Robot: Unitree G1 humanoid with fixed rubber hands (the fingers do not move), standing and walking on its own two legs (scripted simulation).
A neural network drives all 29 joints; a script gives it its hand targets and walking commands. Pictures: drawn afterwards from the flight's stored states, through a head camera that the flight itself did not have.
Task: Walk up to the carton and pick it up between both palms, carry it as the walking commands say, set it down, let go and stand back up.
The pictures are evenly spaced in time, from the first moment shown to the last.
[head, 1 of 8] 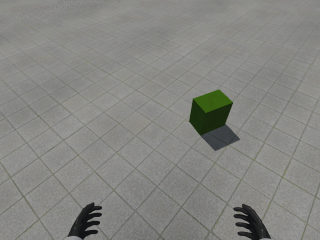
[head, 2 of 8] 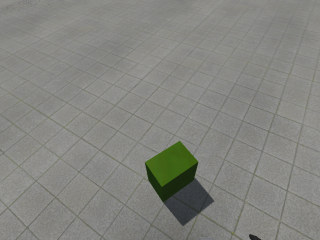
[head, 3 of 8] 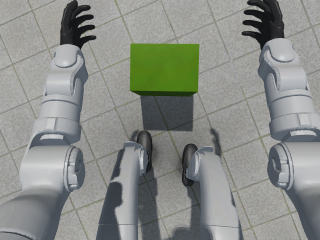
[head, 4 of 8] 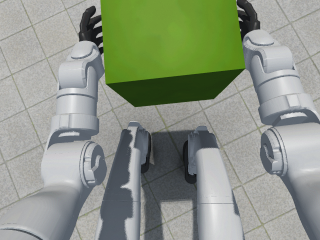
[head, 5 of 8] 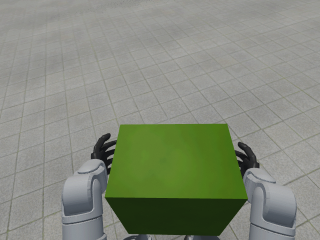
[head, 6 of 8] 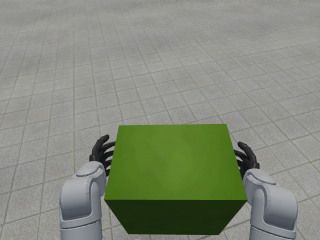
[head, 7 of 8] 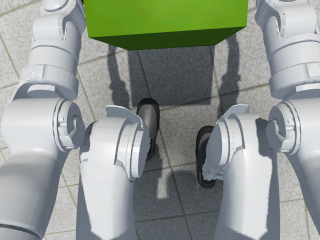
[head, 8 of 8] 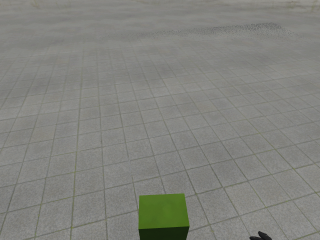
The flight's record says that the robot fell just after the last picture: no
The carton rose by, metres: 0.66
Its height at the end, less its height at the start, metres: +0.00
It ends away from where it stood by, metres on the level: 2.24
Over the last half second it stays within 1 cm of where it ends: yes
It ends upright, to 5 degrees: yes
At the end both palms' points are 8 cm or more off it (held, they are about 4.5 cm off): yes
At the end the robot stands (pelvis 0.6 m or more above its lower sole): yes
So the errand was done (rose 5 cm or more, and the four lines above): yes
